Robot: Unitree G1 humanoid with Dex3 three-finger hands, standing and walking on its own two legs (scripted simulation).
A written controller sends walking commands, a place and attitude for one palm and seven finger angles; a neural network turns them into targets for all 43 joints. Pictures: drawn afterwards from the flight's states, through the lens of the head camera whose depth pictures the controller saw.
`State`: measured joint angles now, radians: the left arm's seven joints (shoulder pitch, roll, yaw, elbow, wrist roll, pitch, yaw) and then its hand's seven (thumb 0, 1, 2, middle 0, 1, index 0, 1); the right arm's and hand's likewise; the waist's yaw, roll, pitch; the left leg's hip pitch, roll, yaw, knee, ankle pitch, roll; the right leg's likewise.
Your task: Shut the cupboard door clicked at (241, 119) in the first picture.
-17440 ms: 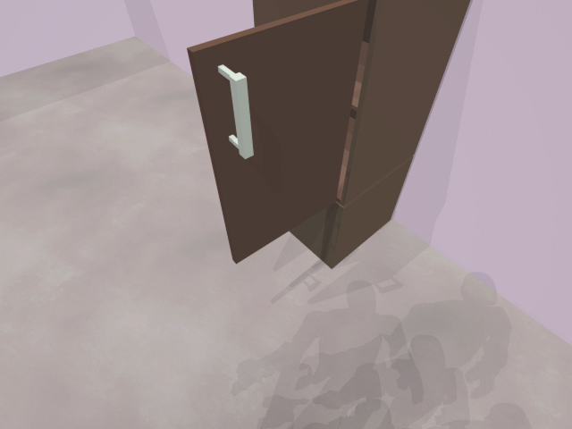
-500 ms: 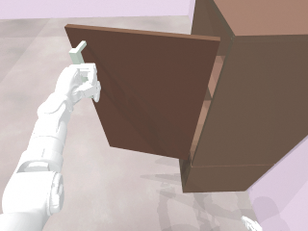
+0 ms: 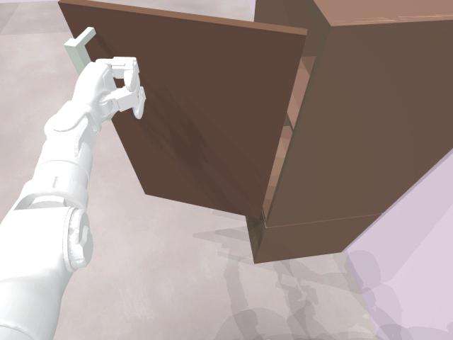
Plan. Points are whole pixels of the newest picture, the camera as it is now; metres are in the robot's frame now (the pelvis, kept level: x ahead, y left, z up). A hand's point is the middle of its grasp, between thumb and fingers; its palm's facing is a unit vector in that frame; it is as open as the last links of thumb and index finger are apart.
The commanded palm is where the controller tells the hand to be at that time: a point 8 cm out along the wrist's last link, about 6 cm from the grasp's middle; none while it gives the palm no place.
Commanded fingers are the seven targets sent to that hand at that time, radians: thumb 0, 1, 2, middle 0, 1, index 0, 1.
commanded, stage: push the door shut along its arc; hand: left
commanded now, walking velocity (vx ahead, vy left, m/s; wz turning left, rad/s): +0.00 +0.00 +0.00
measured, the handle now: (98, 77) +0.55 +0.19 +0.16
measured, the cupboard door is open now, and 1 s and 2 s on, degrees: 69 54 54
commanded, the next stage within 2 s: pull the fist back off the door in 0.60 s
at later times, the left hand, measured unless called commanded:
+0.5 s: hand (159, 80) +0.51 +0.07 +0.17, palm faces -0.40 -0.92 -0.03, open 3.2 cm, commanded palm +0.55 +0.11 +0.16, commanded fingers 0.00 0.90 0.90 -1.30 -1.50 -1.30 -1.50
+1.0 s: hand (179, 70) +0.56 +0.04 +0.16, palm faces +0.02 -1.00 -0.01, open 3.1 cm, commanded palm +0.52 +0.10 +0.16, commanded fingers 0.00 0.90 0.90 -1.30 -1.50 -1.30 -1.50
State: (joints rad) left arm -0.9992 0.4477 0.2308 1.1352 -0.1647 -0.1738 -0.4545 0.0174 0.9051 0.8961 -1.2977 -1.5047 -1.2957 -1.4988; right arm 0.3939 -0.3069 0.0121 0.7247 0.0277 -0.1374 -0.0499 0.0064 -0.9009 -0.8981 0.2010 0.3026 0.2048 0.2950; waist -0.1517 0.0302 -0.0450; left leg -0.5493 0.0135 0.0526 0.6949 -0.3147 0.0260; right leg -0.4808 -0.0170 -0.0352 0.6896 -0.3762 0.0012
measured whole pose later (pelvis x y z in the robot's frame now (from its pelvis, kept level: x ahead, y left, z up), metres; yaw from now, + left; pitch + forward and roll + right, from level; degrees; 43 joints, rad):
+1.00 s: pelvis +0.00 -0.01 -0.01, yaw -1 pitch +17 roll -1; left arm -1.25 0.35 0.33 1.30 0.01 -0.19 0.09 0.00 0.90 0.91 -1.29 -1.50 -1.29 -1.50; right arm 0.47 -0.25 0.01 0.72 -0.03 -0.08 0.07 0.00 -0.90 -0.90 0.20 0.30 0.20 0.29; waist -0.21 0.06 -0.08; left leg -0.72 0.05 0.05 0.74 -0.33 0.00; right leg -0.65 0.02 -0.04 0.73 -0.38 -0.02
